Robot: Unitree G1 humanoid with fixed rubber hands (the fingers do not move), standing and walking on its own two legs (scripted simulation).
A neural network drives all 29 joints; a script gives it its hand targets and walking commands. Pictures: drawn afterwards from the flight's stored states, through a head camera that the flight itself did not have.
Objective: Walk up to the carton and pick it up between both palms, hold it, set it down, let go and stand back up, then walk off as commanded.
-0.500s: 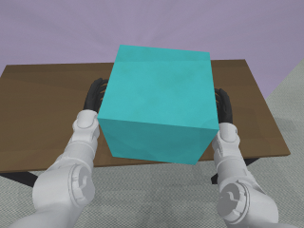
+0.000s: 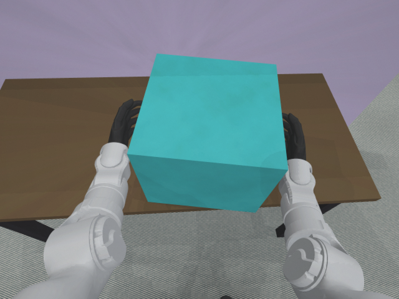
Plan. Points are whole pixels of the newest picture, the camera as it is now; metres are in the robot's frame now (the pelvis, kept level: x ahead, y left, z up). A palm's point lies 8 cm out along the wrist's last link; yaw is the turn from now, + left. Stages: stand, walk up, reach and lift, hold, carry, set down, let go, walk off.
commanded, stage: set down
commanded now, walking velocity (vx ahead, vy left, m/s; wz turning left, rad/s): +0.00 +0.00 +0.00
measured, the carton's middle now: (208, 136) +0.47 -0.03 -0.02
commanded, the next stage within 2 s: none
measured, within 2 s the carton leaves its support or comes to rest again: neither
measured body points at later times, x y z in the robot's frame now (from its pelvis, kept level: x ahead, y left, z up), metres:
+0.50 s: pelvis +0.00 +0.00 -0.01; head +0.10 +0.02 +0.43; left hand +0.46 +0.16 +0.02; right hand +0.41 -0.21 +0.02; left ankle +0.00 +0.12 -0.74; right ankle +0.00 -0.12 -0.74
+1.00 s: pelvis -0.04 -0.01 -0.05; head +0.09 -0.01 +0.38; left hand +0.45 +0.18 +0.00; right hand +0.41 -0.28 +0.00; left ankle -0.01 +0.13 -0.74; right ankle +0.00 -0.12 -0.74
